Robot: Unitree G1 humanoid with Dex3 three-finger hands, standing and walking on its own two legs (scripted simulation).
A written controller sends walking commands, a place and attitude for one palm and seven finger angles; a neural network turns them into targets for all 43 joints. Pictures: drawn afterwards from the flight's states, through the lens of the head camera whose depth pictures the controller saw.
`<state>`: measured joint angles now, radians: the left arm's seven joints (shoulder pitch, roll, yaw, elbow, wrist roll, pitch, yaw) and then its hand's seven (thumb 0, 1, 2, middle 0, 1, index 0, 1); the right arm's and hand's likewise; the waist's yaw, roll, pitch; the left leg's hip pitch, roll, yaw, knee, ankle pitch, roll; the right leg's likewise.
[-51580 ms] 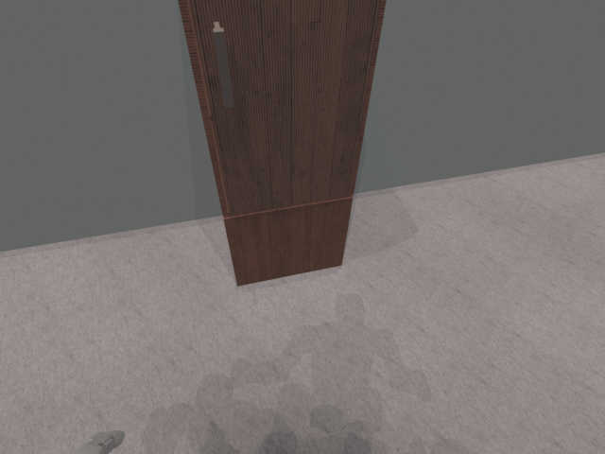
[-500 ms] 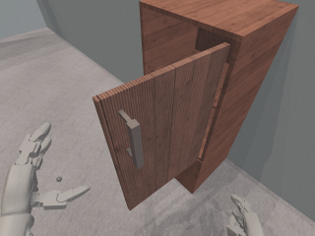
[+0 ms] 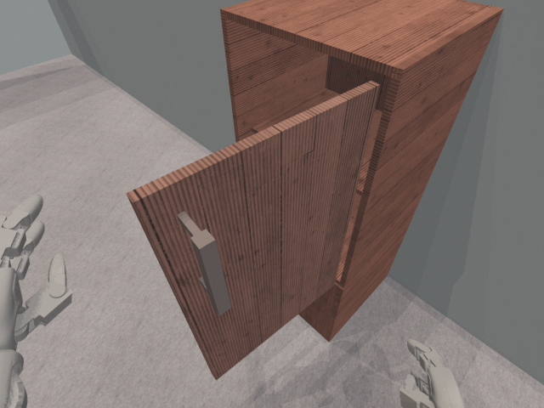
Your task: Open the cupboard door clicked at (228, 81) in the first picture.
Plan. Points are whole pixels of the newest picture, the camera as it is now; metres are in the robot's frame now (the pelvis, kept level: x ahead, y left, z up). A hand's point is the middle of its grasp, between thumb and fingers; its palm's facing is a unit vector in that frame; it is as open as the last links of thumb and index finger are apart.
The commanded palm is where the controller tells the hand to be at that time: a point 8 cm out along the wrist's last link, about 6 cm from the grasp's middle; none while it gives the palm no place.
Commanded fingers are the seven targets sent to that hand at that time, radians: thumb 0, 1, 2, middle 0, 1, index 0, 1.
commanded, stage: draw the hand back to the body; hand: left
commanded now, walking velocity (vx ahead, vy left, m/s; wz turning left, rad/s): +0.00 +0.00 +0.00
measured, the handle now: (205, 266) +0.26 +0.13 +0.12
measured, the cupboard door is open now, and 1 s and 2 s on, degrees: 84 84 84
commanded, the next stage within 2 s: step back with the hand held close in 0.26 s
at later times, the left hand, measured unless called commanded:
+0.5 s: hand (59, 295) +0.18 +0.26 +0.16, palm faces +0.43 -0.78 -0.45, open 7.4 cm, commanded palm +0.12 +0.29 +0.17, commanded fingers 0.00 0.90 0.90 -0.20 -0.30 -0.20 -0.30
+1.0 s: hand out of the picture +0.09 +0.30 +0.15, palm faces +0.41 -0.76 -0.51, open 7.4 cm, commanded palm +0.03 +0.34 +0.17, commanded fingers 0.00 0.90 0.90 -0.20 -0.30 -0.20 -0.30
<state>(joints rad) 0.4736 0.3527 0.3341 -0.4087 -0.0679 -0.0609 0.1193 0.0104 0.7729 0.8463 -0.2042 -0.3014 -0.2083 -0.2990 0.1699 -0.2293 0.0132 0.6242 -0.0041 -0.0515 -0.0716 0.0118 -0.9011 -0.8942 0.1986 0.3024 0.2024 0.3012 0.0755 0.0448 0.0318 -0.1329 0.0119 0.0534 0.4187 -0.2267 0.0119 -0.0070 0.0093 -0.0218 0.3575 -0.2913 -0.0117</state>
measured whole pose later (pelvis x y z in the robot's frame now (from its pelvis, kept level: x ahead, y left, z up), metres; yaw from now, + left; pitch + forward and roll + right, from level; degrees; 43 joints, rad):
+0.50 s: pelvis -0.02 -0.01 +0.00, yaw +0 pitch -2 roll -1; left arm 0.47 0.38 0.37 -0.41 -0.06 -0.11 0.10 0.02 0.89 0.90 -0.21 -0.30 -0.21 -0.30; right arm 0.15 -0.23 0.01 0.60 0.01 -0.01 -0.08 0.01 -0.90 -0.89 0.20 0.30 0.20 0.30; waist 0.06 0.07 0.04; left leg -0.19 0.04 0.04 0.44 -0.21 0.00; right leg -0.05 0.04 -0.03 0.35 -0.26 -0.02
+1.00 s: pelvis -0.11 +0.04 -0.02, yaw +1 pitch -2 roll -2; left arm 0.55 0.42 0.43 -0.52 -0.03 -0.17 0.14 0.01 0.89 0.90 -0.21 -0.30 -0.22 -0.30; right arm 0.21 -0.22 -0.01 0.52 0.02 -0.03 -0.08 0.01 -0.90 -0.89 0.20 0.30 0.20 0.30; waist 0.01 0.04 0.07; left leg -0.41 0.00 0.06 0.55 -0.13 0.07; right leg -0.31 0.01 0.01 0.57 -0.27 0.01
